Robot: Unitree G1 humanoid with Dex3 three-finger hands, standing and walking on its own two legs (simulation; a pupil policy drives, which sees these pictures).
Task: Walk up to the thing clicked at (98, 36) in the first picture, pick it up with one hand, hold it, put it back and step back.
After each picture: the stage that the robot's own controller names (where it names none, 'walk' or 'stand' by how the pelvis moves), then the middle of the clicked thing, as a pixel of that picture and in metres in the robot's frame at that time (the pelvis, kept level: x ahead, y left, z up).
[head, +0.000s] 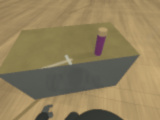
stand; (100, 43) +0.63 -0.03 +0.07
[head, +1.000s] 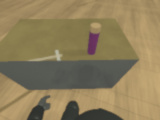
rise first; (93, 40) +0.57 +0.04 +0.10
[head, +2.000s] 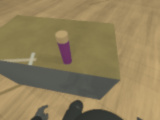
rise first; (65, 50) +0.42 +0.23 +0.10
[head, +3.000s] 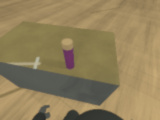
stand; (68, 55) +0.43 +0.20 +0.07
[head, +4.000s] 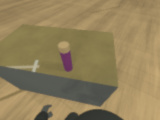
stand; (66, 58) +0.41 +0.21 +0.06
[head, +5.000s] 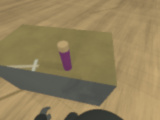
stand; (65, 57) +0.42 +0.22 +0.06
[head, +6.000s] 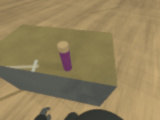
stand; (65, 58) +0.41 +0.22 +0.06
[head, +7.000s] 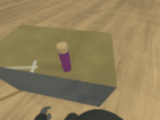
rise first; (65, 58) +0.41 +0.22 +0.06
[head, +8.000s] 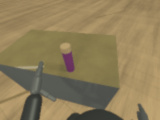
rise first; (68, 59) +0.42 +0.23 +0.07
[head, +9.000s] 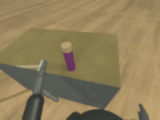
go down; (69, 58) +0.42 +0.22 +0.07
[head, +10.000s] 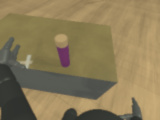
go down; (63, 53) +0.42 +0.20 +0.08
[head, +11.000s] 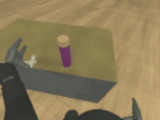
go down; (65, 53) +0.44 +0.21 +0.09
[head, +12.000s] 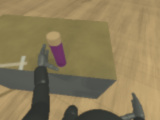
close in; (58, 52) +0.41 +0.22 +0.11
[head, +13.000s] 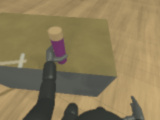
close; (59, 48) +0.43 +0.22 +0.12
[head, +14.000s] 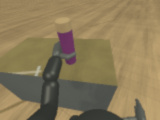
lift; (67, 44) +0.34 +0.15 +0.29
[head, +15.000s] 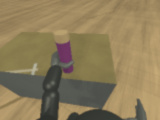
hold; (65, 54) +0.34 +0.17 +0.21
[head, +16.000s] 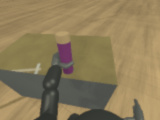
hold; (65, 55) +0.34 +0.18 +0.21
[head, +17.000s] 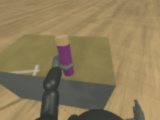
crouch; (65, 57) +0.34 +0.18 +0.19
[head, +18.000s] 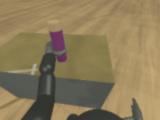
lower; (58, 43) +0.41 +0.22 +0.23
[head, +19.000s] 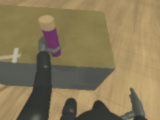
lower; (52, 39) +0.47 +0.23 +0.14
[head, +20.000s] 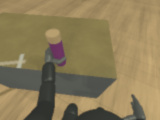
lower; (57, 50) +0.41 +0.22 +0.12
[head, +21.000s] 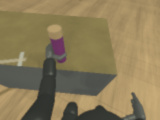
lower; (58, 47) +0.44 +0.22 +0.13
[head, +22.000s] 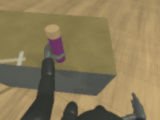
lower; (57, 46) +0.44 +0.22 +0.13
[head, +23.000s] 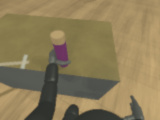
open; (61, 51) +0.41 +0.21 +0.12
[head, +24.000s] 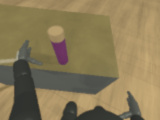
sink last; (60, 49) +0.41 +0.20 +0.12
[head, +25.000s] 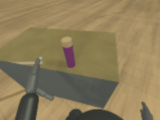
sink last; (69, 54) +0.44 +0.22 +0.11
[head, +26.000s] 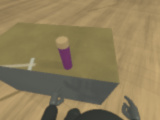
stand; (65, 55) +0.41 +0.21 +0.11
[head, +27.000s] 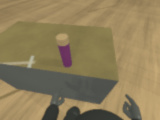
stand; (65, 52) +0.42 +0.21 +0.12
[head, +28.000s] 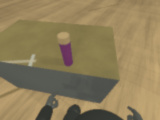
stand; (66, 51) +0.43 +0.21 +0.12
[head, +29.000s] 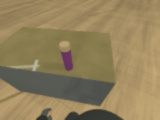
stand; (67, 57) +0.43 +0.21 +0.07
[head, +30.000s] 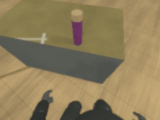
walk; (77, 30) +0.58 +0.17 +0.10
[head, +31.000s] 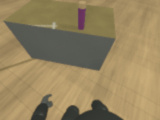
walk; (81, 17) +0.89 +0.15 +0.08
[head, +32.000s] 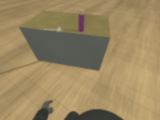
stand; (81, 21) +1.04 +0.20 +0.08
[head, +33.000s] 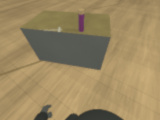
stand; (81, 21) +1.04 +0.20 +0.06
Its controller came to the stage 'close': yes
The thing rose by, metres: 0.21
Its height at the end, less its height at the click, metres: +0.00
